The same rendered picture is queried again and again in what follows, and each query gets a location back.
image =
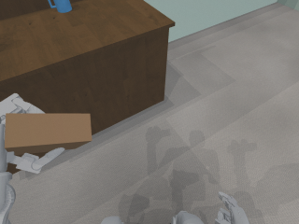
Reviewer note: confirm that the left robot hand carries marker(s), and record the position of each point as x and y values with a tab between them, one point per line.
14	104

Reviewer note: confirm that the robot right thigh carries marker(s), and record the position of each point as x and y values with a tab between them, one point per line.
186	218

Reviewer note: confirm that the robot left forearm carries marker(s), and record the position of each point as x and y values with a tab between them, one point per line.
7	196

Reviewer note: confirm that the right robot hand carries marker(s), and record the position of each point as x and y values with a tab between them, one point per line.
236	216

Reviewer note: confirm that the sponge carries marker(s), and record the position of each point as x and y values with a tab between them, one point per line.
43	132

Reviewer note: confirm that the table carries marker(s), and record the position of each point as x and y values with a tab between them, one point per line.
106	58

